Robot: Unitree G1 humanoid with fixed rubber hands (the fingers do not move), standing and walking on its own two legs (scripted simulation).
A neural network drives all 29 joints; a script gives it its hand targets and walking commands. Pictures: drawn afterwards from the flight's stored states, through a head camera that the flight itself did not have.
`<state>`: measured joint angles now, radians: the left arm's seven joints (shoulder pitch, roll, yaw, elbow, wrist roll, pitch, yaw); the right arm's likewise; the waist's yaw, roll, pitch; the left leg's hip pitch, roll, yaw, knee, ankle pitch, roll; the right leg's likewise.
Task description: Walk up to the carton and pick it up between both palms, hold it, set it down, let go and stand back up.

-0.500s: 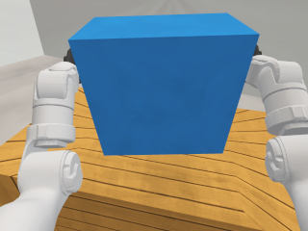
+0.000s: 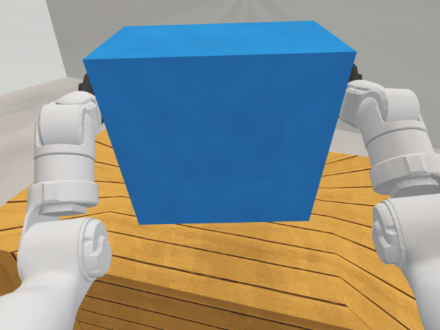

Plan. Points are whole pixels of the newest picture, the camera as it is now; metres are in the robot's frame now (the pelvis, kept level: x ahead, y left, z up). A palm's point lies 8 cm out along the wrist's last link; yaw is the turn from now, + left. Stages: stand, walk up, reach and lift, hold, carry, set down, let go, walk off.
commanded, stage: hold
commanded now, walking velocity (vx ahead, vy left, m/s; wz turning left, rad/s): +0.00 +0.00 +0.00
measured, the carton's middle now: (221, 128) +0.38 +0.00 +0.27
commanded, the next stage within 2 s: none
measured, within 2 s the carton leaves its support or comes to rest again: neither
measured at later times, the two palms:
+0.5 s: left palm (92, 107) +0.36 +0.21 +0.32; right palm (353, 99) +0.35 -0.20 +0.34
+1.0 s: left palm (94, 101) +0.37 +0.21 +0.32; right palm (346, 93) +0.37 -0.20 +0.34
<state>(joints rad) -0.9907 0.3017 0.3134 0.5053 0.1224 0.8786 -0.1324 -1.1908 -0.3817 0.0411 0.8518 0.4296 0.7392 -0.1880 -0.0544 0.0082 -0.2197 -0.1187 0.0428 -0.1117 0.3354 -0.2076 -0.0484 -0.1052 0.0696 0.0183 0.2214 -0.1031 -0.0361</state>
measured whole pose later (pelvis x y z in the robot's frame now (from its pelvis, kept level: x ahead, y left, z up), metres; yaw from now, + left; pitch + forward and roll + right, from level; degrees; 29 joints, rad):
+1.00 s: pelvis +0.00 +0.00 +0.00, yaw +1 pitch +0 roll -1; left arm -1.01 0.32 0.29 0.55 0.09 0.85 -0.13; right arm -1.20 -0.39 0.05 0.86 0.43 0.73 -0.19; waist -0.06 0.01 -0.22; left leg -0.12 0.04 -0.12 0.33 -0.21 -0.05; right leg -0.10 0.07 0.02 0.21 -0.10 -0.04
